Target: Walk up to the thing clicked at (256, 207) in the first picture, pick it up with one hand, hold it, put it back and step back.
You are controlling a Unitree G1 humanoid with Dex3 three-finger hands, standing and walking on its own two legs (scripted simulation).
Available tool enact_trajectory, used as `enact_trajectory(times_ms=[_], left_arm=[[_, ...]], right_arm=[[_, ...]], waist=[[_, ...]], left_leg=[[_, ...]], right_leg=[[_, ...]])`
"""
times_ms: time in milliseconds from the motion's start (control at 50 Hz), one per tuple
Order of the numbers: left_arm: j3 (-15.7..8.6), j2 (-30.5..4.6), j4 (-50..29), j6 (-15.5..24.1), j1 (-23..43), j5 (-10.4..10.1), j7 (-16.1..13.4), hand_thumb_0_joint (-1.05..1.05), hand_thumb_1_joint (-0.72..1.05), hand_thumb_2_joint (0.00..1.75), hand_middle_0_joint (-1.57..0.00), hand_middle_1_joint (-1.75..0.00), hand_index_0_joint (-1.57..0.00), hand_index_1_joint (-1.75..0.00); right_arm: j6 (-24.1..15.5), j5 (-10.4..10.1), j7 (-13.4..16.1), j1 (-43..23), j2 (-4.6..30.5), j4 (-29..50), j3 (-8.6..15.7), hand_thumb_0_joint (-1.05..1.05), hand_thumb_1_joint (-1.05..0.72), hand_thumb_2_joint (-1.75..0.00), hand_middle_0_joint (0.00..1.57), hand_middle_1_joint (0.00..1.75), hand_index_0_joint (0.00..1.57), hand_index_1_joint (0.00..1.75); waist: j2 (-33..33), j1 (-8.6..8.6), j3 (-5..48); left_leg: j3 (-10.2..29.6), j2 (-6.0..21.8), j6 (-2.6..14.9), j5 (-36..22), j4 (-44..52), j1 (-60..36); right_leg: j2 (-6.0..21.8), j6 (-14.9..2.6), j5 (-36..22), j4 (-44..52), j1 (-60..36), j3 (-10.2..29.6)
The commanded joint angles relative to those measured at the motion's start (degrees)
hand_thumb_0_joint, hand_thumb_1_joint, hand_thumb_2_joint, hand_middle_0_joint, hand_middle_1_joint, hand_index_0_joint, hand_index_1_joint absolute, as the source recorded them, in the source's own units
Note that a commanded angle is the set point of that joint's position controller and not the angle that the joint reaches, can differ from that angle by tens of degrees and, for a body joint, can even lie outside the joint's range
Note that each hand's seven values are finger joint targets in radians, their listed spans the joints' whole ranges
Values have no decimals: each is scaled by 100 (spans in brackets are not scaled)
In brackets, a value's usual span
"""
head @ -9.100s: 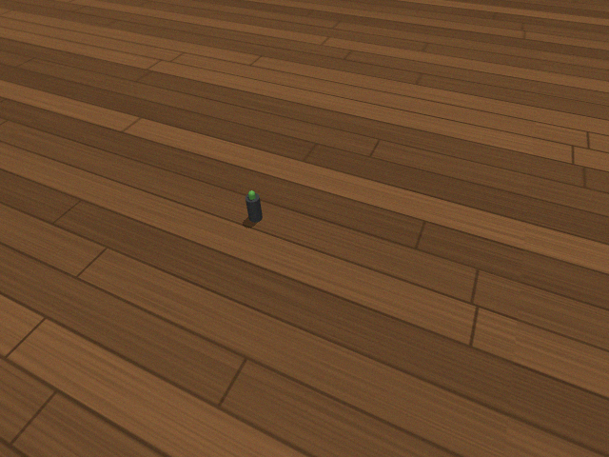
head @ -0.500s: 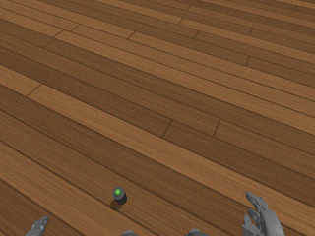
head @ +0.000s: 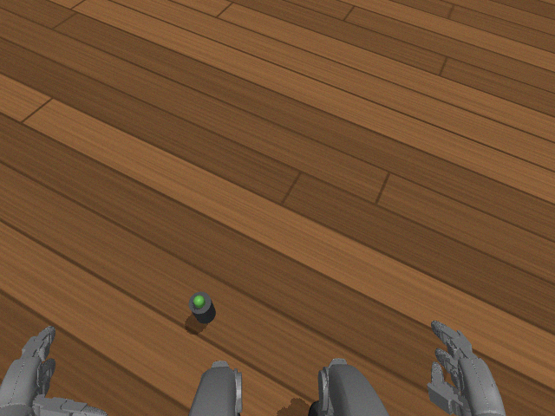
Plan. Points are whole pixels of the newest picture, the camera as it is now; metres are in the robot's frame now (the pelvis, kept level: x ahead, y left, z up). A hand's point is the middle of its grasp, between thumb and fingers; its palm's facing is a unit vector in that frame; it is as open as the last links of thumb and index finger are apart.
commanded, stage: go down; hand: left
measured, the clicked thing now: (202, 306) +0.42 +0.20 -0.57
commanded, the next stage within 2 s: approach in 1.68 s
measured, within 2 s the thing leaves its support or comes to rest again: neither
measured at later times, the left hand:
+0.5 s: hand (76, 328) +0.30 +0.36 -0.19, palm faces +0.16 -0.97 -0.16, open 17.2 cm
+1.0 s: hand (79, 312) +0.33 +0.38 -0.23, palm faces +0.13 -0.99 -0.10, open 17.6 cm
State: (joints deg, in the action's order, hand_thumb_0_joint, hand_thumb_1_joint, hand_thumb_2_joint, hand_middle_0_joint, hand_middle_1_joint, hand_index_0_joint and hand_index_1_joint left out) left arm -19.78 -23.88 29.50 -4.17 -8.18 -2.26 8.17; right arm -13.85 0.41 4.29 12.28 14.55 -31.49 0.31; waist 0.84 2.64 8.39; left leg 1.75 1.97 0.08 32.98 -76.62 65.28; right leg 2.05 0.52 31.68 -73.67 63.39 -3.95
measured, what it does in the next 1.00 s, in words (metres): lowers itself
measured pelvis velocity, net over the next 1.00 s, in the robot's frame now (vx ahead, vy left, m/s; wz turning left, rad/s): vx -0.06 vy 0.00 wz -0.07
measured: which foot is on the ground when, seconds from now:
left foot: down 0.00-1.00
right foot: down 0.00-1.00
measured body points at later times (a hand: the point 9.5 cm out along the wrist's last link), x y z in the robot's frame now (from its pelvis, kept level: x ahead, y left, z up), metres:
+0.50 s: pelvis -0.05 -0.01 -0.16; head +0.14 +0.03 +0.25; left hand +0.28 +0.41 -0.18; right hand +0.11 -0.28 -0.27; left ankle +0.03 +0.11 -0.61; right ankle +0.03 -0.13 -0.61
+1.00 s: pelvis -0.06 +0.00 -0.22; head +0.14 +0.05 +0.18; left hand +0.32 +0.43 -0.22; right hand +0.08 -0.28 -0.32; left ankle +0.03 +0.12 -0.61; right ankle +0.03 -0.13 -0.61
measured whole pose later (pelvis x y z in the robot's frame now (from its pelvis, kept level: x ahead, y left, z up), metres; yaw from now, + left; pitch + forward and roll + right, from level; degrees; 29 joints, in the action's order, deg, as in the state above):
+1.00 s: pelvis -0.06 +0.00 -0.22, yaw -4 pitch +33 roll -6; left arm -43.4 -46.0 58.7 21.0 29.7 -10.4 37.8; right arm -11.8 2.1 2.2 6.7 19.6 -38.9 -4.6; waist 1.8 4.5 7.1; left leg 4.9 1.9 0.5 38.9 -120.9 115.2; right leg 2.3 0.2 37.1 -116.5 112.2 -4.8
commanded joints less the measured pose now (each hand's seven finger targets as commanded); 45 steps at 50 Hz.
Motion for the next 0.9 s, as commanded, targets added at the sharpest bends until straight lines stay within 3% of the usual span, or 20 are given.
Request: enact_trajectory(times_ms=[0,40,80,140,160,180,200,220,280,340,360,380,420,480,540,560,660,700,820,880], left_arm=[[-798,-1695,-598,1299,1105,-202,594,0,-42,0,-7,0,-7,0],[-943,-1919,-370,1598,1320,-303,822,0,-48,2,-7,-2,-6,-1],[-1364,-2299,-46,1797,1401,-394,937,0,-48,2,-6,-2,-5,-1],[-1730,-2424,604,1980,1278,-555,1158,0,-43,6,-4,-2,-3,-2],[-1760,-2297,1084,1984,1001,-590,1240,0,-42,6,-3,-2,-3,-2],[-1713,-2291,1043,2049,1233,-630,1371,0,-43,6,-3,-2,-3,-2],[-1878,-2534,896,2142,1519,-676,1472,0,-42,7,-3,-3,-3,-2],[-1817,-2480,1181,2187,1575,-681,1617,0,-44,6,-3,-2,-3,-2],[-2020,-2963,714,2536,2762,-804,1902,0,-47,7,-2,-4,-3,-3],[-2108,-3330,679,2813,3661,-839,2094,0,-43,8,-1,-5,-2,-3],[-2088,-3279,1030,2830,3664,-853,2165,0,-46,9,-1,-5,-2,-4],[-2254,-3620,1026,2882,3930,-850,2199,0,-44,9,-1,-6,-2,-4],[-2422,-3855,1333,2887,3875,-857,2289,0,-47,10,-2,-6,-2,-5],[-2411,-3802,1863,2765,3697,-871,2476,0,-48,9,-2,-6,-3,-5],[-2569,-4060,1946,2692,3712,-875,2627,0,-52,8,-3,-6,-3,-6],[-2513,-4000,1967,2679,3783,-891,2665,0,-54,9,-3,-7,-3,-6],[-2713,-4277,1753,2735,3994,-923,2709,0,-59,10,-2,-8,-3,-8],[-2685,-4262,1702,2782,4113,-917,2734,0,-58,10,-2,-9,-3,-8],[-2680,-4230,1768,2886,4529,-974,2852,0,-60,9,-3,-9,-4,-8],[-2682,-4305,1830,2881,4651,-987,2930,0,-61,8,-3,-9,-4,-8]], right_arm=[[-321,-16,40,48,1059,485,436,0,-91,-90,20,30,20,30],[-270,-27,34,47,1134,400,406,0,-89,-89,20,30,20,30],[-194,-49,15,70,1218,307,369,0,-89,-89,20,30,20,30],[-76,-58,-39,57,1340,221,323,0,-88,-90,20,30,20,30],[-44,-61,-60,9,1319,243,288,0,-88,-90,20,30,20,30],[-22,-58,-76,24,1352,167,301,0,-88,-90,20,30,20,30],[5,-50,-87,78,1422,113,353,0,-88,-90,20,30,20,30],[14,-43,-93,33,1405,86,311,0,-88,-90,20,30,20,30],[-4,-28,-93,50,1428,17,301,0,-88,-90,20,30,20,30],[-51,10,-38,46,1494,-57,331,0,-88,-90,20,30,20,30],[-49,8,-20,108,1496,-214,307,0,-88,-90,20,30,20,30],[-60,11,-7,78,1517,-176,266,0,-87,-89,20,30,20,30],[-45,20,4,50,1512,-173,187,0,-87,-90,20,30,20,30],[-11,55,-13,63,1533,-168,92,0,-87,-90,20,30,20,30],[17,49,-28,108,1592,-226,38,0,-88,-90,20,30,20,30],[29,59,-30,109,1614,-236,38,0,-88,-90,20,30,20,30],[48,34,-49,120,1670,-300,0,0,-88,-90,20,30,20,30],[56,30,-45,43,1722,-278,35,0,-88,-90,20,30,20,30],[52,54,-63,98,1811,-371,30,0,-89,-90,20,30,20,30],[61,104,-63,156,1814,-404,26,0,-88,-90,20,30,20,30]], waist=[[-923,-70,1916],[-1018,-131,2201],[-1007,-297,2587],[-996,-484,2814],[-817,-506,2899],[-859,-455,2924],[-786,-459,3076],[-818,-404,3047],[-793,-202,3259],[-787,26,3176],[-744,57,3035],[-776,34,2953],[-736,-85,2990],[-690,-148,3159],[-1032,-249,3376],[-1006,-268,3419],[-1200,-242,3405],[-1331,-217,3187],[-1465,-42,3063],[-1314,-34,3215]], left_leg=[[162,-96,40,-559,446,-496],[212,-96,3,-657,173,-308],[229,-96,7,-1002,-121,-170],[274,-106,10,-1481,-450,12],[291,-106,27,-1634,-559,105],[313,-100,26,-1739,-689,201],[270,-120,54,-1785,-825,248],[296,-105,48,-1775,-927,380],[217,-104,108,-1273,-1267,803],[159,-90,134,-358,-1527,1322],[192,-74,140,-118,-1557,1398],[200,-80,143,213,-1584,1666],[146,-80,152,391,-1687,1891],[65,-113,153,193,-1906,2102],[88,-93,110,-153,-2020,1979],[94,-93,115,-211,-2089,2007],[181,-70,98,-490,-2249,2001],[320,-31,73,-228,-2159,1947],[504,10,53,-157,-2328,1958],[350,-22,94,-120,-2579,2203]], right_leg=[[-109,-192,-453,-22,206,292],[-101,-201,-495,-358,526,282],[-102,-226,-685,-639,681,272],[-133,-278,-970,-1071,1030,161],[-139,-281,-1070,-1179,1071,130],[-143,-298,-1133,-1329,1219,117],[-140,-292,-1175,-1334,1186,129],[-140,-301,-1163,-1487,1374,120],[-145,-263,-893,-1605,1512,204],[-127,-210,-213,-1625,1821,350],[-140,-208,-35,-1662,2023,342],[-133,-200,256,-1685,2082,379],[-133,-192,480,-1682,2065,449],[-130,-194,349,-1809,1952,436],[-154,-246,33,-2168,2172,291],[-165,-260,-25,-2248,2259,244],[-194,-299,-303,-2645,2567,42],[-202,-312,-122,-2788,3010,-29],[-171,-315,-87,-3130,3573,-110],[-162,-289,-75,-3091,3362,-58]])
